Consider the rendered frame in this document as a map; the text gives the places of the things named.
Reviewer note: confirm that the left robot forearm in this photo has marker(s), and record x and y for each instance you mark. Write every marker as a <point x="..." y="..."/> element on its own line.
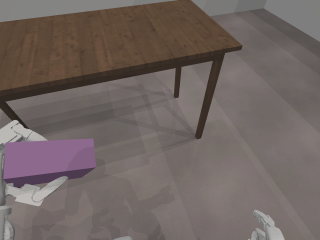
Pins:
<point x="7" y="229"/>

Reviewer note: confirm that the robot right hand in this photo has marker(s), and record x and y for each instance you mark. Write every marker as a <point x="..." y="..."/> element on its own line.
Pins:
<point x="271" y="232"/>

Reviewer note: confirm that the table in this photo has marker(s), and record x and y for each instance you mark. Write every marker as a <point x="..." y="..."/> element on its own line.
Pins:
<point x="54" y="53"/>

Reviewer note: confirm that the sponge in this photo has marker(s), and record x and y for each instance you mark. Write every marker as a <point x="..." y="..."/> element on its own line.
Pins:
<point x="39" y="162"/>

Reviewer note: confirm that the robot left hand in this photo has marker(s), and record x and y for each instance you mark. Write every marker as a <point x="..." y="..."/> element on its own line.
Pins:
<point x="28" y="194"/>

